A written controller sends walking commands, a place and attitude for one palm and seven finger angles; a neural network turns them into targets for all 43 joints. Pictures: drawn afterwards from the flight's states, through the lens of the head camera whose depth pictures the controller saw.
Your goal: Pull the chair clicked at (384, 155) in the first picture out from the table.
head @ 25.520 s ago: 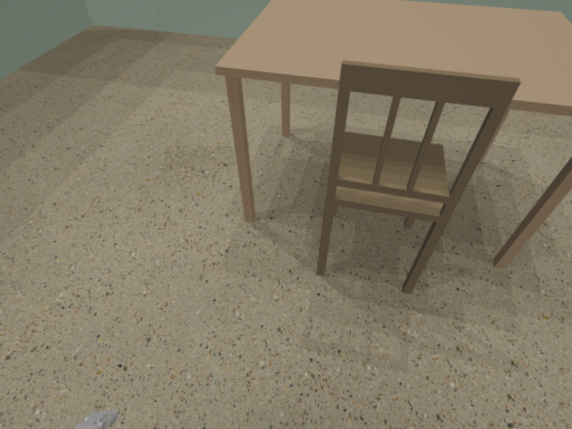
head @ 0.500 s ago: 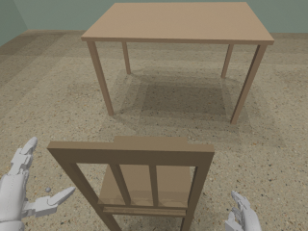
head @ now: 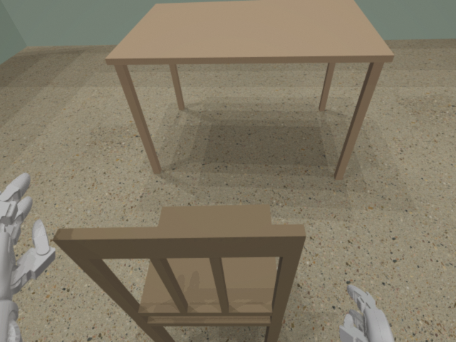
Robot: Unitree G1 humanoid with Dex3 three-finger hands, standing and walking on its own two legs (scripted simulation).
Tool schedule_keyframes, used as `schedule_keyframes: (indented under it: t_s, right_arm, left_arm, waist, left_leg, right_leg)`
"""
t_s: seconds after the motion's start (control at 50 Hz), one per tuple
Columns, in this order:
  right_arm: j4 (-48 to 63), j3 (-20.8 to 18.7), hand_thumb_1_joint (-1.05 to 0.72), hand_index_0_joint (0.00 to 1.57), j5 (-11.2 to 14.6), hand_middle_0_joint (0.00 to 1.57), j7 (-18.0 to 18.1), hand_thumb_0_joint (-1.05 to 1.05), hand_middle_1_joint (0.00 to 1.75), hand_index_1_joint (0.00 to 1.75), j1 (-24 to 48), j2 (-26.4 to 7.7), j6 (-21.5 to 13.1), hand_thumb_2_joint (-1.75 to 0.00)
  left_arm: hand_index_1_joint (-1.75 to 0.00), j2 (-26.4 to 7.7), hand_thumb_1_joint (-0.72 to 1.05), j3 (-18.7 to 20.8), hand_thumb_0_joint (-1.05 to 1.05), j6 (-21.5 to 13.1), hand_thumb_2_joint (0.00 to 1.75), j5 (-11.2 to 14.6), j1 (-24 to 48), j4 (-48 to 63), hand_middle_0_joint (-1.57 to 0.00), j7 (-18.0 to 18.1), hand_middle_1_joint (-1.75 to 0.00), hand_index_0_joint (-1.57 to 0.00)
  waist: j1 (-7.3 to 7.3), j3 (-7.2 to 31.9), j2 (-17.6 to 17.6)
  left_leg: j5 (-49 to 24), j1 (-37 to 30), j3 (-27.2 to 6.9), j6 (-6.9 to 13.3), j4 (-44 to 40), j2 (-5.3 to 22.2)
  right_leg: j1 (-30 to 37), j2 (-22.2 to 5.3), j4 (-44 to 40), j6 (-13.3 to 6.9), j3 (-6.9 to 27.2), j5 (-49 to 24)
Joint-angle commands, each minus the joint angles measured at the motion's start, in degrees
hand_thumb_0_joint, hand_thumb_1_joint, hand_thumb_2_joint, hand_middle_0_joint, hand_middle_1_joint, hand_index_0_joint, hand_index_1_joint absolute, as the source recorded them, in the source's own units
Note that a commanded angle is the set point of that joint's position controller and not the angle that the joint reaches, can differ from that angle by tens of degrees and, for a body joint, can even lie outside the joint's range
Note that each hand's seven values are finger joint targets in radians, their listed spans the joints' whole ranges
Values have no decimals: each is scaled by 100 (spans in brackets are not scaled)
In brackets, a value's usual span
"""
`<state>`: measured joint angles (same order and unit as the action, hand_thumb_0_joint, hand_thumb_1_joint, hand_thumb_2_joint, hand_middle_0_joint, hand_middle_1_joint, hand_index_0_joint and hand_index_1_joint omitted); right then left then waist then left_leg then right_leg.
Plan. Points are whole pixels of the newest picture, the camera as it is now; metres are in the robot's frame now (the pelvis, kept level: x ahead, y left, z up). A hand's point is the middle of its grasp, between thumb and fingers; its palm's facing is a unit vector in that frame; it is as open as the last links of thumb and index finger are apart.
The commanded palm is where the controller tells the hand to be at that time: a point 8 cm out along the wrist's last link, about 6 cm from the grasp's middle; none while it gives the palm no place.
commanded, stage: draw the hand back to the body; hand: left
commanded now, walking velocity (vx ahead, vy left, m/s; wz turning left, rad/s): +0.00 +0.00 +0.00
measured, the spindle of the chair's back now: (172, 285) +0.24 +0.16 -0.09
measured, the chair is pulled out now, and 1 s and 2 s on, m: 0.73 0.73 0.73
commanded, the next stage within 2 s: step back with the hand held close in 0.14 s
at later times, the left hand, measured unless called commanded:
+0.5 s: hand (48, 259) +0.18 +0.26 +0.15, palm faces +0.37 -0.78 -0.50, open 7.4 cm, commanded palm +0.12 +0.31 +0.17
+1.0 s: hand out of the picture +0.10 +0.28 +0.15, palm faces +0.43 -0.78 -0.45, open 7.4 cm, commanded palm +0.04 +0.32 +0.17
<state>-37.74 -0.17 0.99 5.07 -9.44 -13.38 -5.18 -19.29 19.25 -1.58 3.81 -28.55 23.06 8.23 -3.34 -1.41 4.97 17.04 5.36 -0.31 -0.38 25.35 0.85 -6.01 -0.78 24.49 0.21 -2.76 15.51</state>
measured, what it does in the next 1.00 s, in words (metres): shifts its weight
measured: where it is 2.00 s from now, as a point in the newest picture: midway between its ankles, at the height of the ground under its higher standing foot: outside the picture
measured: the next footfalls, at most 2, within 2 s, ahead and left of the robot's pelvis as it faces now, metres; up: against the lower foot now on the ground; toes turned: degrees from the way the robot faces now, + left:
right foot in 1.12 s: -0.09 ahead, -0.12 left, +0.00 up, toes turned -1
left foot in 1.58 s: -0.15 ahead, +0.14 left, +0.00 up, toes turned +1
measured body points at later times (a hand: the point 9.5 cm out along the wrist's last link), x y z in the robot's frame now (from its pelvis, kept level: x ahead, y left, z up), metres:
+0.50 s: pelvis -0.03 +0.01 +0.00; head -0.01 -0.02 +0.45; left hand +0.15 +0.30 +0.18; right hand +0.15 -0.23 -0.09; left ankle -0.03 +0.12 -0.74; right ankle -0.02 -0.12 -0.74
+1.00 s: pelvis -0.10 +0.03 -0.01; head -0.08 +0.03 +0.44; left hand +0.07 +0.32 +0.17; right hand +0.07 -0.22 -0.09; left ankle -0.03 +0.12 -0.74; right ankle -0.02 -0.12 -0.74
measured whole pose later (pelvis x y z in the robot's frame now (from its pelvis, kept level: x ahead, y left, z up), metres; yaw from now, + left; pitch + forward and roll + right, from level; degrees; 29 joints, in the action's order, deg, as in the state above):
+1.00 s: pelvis -0.10 +0.03 -0.01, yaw -1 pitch +0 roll -2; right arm -34.6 0.0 0.6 6.6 -11.1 -13.1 -3.9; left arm -22.4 21.3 -7.0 1.7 -31.2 30.3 10.8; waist -1.1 -1.8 1.1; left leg 11.4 21.6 0.4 1.6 33.7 0.5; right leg -20.7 -1.3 29.8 1.3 -2.1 11.2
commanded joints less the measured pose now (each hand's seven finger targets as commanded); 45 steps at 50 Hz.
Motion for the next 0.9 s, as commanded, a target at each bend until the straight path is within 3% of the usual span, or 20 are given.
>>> schedule_keyframes:
  t_s: [0.0, 0.06, 0.14, 0.16, 0.2, 0.24, 0.26, 0.32, 0.38, 0.44, 0.48, 0.54, 0.56, 0.58, 0.66, 0.7, 0.78, 0.84, 0.86, 0.88]
  right_arm:
    - [935, -163, -90, 20, 6, 20, 35, 0, 30, 30, 714, -475, -356, -90]
    - [907, -152, -90, 20, 7, 20, 40, 0, 30, 30, 705, -490, -399, -90]
    - [871, -142, -90, 20, 22, 20, 49, 0, 30, 30, 724, -464, -366, -90]
    - [860, -153, -90, 20, 35, 20, 43, 0, 30, 30, 727, -504, -350, -90]
    - [860, -153, -90, 20, 30, 20, 46, 0, 30, 30, 730, -486, -308, -90]
    - [901, -122, -90, 20, 24, 20, 24, 0, 30, 30, 740, -542, -305, -90]
    - [1154, -102, -90, 20, 98, 20, 7, 0, 30, 30, 521, -563, -217, -90]
    - [1040, -188, -90, 20, 14, 20, 4, 0, 30, 30, 617, -567, -121, -90]
    - [1165, -198, -90, 20, 3, 20, 1, 0, 30, 30, 654, -550, 1, -90]
    - [1263, -260, -90, 20, -1, 20, 17, 0, 30, 30, 680, -544, 109, -90]
    - [1287, -286, -90, 20, 23, 20, 53, 0, 30, 30, 681, -515, 143, -90]
    - [1323, -302, -90, 20, 42, 20, 95, 0, 30, 30, 682, -476, 139, -90]
    - [1279, -317, -90, 20, 38, 20, 122, 0, 30, 30, 703, -497, 122, -90]
    - [1273, -304, -90, 20, 46, 20, 128, 0, 30, 30, 661, -461, 113, -90]
    - [1185, -329, -90, 20, 39, 20, 168, 0, 30, 30, 615, -513, 43, -90]
    - [1168, -320, -90, 20, 26, 20, 170, 0, 30, 30, 548, -515, 30, -90]
    - [1179, -297, -90, 20, 25, 20, 163, 0, 30, 30, 429, -522, -23, -90]
    - [1164, -280, -90, 20, 12, 20, 163, 0, 30, 30, 365, -550, -60, -90]
    - [1104, -280, -90, 20, -3, 20, 188, 0, 30, 30, 378, -575, -78, -90]
    - [1134, -223, -90, 20, -16, 20, 182, 0, 30, 30, 347, -538, -105, -90]
  left_arm:
    - [-30, -1304, 90, 855, 0, -433, 90, -67, 299, 1529, -20, 123, -30, -20]
    - [-30, -1381, 90, 892, 0, -410, 90, -70, 412, 1710, -20, 152, -30, -20]
    - [-30, -1141, 90, 768, 0, -342, 90, -50, 322, 1227, -20, 153, -30, -20]
    - [-30, -1139, 90, 764, 0, -323, 90, -55, 385, 1186, -20, 137, -30, -20]
    - [-30, -1053, 90, 716, 0, -332, 90, -39, 320, 946, -20, 118, -30, -20]
    - [-30, -934, 90, 436, 0, -366, 90, -57, 766, 1101, -20, 70, -30, -20]
    - [-30, -1761, 90, 1278, 0, -669, 90, -21, 1732, 1416, -20, 100, -30, -20]
    - [-30, -1179, 90, 834, 0, -736, 90, -64, 588, 989, -20, 17, -30, -20]
    - [-30, -1035, 90, 760, 0, -737, 90, -76, -7, 1148, -20, 18, -30, -20]
    - [-30, -1268, 90, 989, 0, -769, 90, -127, -343, 1543, -20, 89, -30, -20]
    - [-30, -1441, 90, 1191, 0, -786, 90, -109, -479, 1692, -20, 135, -30, -20]
    - [-30, -1518, 90, 1290, 0, -834, 90, -83, -572, 1842, -20, 171, -30, -20]
    - [-30, -1618, 90, 1371, 0, -839, 90, -81, -554, 1867, -20, 193, -30, -20]
    - [-30, -1520, 90, 1320, 0, -842, 90, -74, -645, 1793, -20, 202, -30, -20]
    - [-30, -1368, 90, 1178, 0, -800, 90, -66, -564, 1519, -20, 221, -30, -20]
    - [-30, -1282, 90, 1053, 0, -776, 90, -84, -445, 1421, -20, 230, -30, -20]
    - [-30, -1256, 90, 883, 0, -795, 90, -141, -123, 1486, -20, 264, -30, -20]
    - [-30, -1427, 90, 920, 0, -842, 90, -199, 127, 1664, -20, 335, -30, -20]
    - [-30, -1616, 90, 1061, 0, -862, 90, -204, 184, 1765, -20, 369, -30, -20]
    - [-30, -1501, 90, 979, 0, -905, 90, -207, 192, 1874, -20, 373, -30, -20]
  waist:
    - [-61, 848, 49]
    - [-25, 893, 109]
    - [-7, 394, -237]
    - [15, 389, -134]
    - [7, 216, -394]
    - [62, 253, -282]
    - [186, -325, -16]
    - [207, 68, -481]
    - [179, 590, -188]
    - [162, 1105, -223]
    - [162, 1259, -277]
    - [164, 1280, -232]
    - [174, 1249, -58]
    - [174, 1200, -47]
    - [219, 884, -33]
    - [239, 663, -201]
    - [297, 336, -633]
    - [301, 268, -984]
    - [313, 314, -901]
    - [315, 383, -797]
  left_leg:
    - [-2193, -169, -19, 131, -168, 198]
    - [-2232, -227, -56, 102, -170, 211]
    - [-1969, -61, -54, 107, -245, 245]
    - [-1853, -42, -71, 92, -283, 245]
    - [-1716, 28, -65, 119, -305, 253]
    - [-1565, 23, -77, 128, -337, 230]
    - [-996, 363, -186, 196, -286, 320]
    - [-1003, 265, -237, 228, -226, 345]
    - [-1489, 238, -219, 229, -297, 432]
    - [-2284, 179, -250, 229, -211, 551]
    - [-2476, 233, -319, 226, -226, 621]
    - [-2529, 410, -363, 220, -214, 677]
    - [-2456, 456, -399, 244, -264, 708]
    - [-2407, 562, -419, 247, -275, 736]
    - [-1610, 1032, -458, 264, -326, 730]
    - [-939, 1294, -436, 245, -251, 657]
    - [578, 1388, -358, 213, 58, 357]
    - [853, 1028, -275, 152, 763, 180]
    - [861, 856, -279, 148, 901, 179]
    - [833, 825, -345, 168, 803, 228]
  right_leg:
    - [350, -284, -208, -152, 78, -2155]
    - [346, -274, -240, -165, 77, -2093]
    - [104, -241, -306, -150, 35, -1828]
    - [106, -240, -334, -166, 42, -1671]
    - [21, -230, -352, -144, 26, -1590]
    - [-21, -248, -367, -137, 43, -1389]
    - [-568, -461, -683, -132, 676, -1422]
    - [-472, -614, -670, -154, 759, -1634]
    - [-200, -617, -391, -116, 632, -1800]
    - [-9, -608, -99, -90, 524, -2296]
    - [29, -581, 64, -74, 436, -2241]
    - [-64, -547, 217, -46, 399, -2083]
    - [-103, -528, 263, -39, 393, -1947]
    - [-128, -505, 306, -34, 348, -1784]
    - [-286, -485, 248, -41, 478, -1399]
    - [-431, -530, 56, -56, 597, -1254]
    - [-1134, -754, -636, -219, 1007, 136]
    - [-2031, -1000, -1075, -357, 1182, 1417]
    - [-2252, -1052, -1121, -422, 1222, 1528]
    - [-2225, -1063, -974, -422, 1094, 1444]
